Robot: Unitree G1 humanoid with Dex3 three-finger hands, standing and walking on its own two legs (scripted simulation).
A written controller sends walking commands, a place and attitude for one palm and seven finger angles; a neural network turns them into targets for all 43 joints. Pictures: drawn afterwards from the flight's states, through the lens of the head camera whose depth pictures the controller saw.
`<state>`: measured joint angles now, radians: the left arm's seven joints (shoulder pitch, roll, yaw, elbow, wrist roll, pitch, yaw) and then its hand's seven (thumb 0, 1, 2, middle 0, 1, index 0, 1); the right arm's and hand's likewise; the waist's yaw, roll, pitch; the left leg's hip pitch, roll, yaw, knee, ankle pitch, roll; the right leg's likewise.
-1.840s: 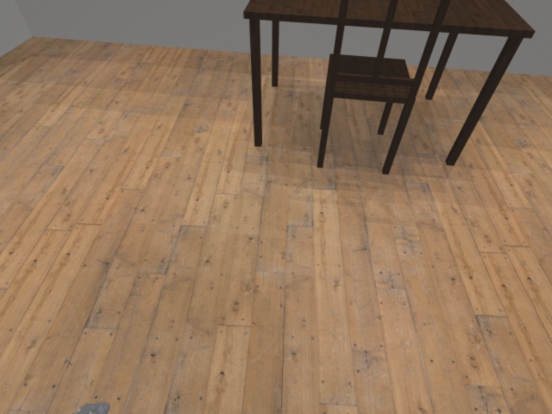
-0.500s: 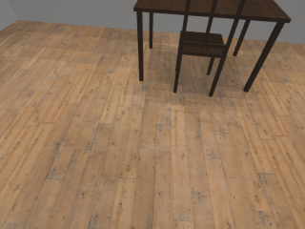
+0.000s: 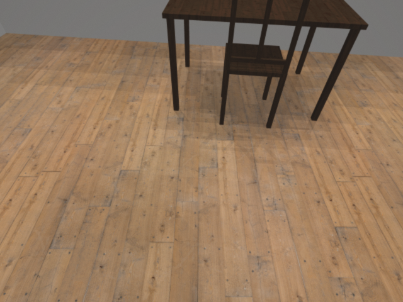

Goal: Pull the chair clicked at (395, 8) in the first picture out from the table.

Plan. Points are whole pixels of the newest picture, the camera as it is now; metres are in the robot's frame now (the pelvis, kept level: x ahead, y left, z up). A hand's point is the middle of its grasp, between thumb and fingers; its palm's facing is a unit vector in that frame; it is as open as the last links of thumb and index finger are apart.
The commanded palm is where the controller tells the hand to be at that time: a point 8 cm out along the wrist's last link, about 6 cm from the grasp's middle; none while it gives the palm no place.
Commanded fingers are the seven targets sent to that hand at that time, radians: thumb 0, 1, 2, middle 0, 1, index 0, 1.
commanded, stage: walk to a spot facing it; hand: left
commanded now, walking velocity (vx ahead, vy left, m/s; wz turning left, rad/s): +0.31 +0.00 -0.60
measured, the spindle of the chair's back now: (264, 30) +1.49 -0.23 -0.06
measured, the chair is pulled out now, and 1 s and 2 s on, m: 0.00 0.00 0.00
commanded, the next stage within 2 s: turn to face it in 1.82 s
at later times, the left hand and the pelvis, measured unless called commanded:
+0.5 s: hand out of the picture +0.13 +0.19 -0.18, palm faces -0.14 -0.98 -0.17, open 7.4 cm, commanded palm none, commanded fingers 0.00 0.90 0.90 -0.20 -0.30 -0.20 -0.30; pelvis +0.16 +0.00 -0.01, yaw -14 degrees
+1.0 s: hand (204, 159) +0.58 +0.04 -0.15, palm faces -0.56 -0.80 -0.19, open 7.4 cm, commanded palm none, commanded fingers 0.00 0.90 0.90 -0.20 -0.30 -0.20 -0.30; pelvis +0.36 -0.04 +0.00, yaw -30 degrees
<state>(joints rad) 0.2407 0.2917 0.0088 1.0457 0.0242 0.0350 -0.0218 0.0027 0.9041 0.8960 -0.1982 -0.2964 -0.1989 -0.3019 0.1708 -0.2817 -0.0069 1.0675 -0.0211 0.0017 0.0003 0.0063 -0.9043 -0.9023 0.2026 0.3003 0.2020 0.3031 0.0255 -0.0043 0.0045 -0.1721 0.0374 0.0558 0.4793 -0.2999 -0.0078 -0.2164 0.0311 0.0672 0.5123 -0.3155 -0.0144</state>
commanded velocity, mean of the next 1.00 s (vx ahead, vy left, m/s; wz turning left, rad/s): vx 0.35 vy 0.00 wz -0.44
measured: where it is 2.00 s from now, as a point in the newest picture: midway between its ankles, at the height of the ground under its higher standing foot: (257, 219)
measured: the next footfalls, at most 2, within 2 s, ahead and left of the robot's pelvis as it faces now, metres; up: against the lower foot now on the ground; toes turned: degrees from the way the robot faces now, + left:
left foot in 0.54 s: +0.34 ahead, +0.10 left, +0.00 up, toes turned -9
right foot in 1.04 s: +0.42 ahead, -0.21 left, +0.00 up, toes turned -38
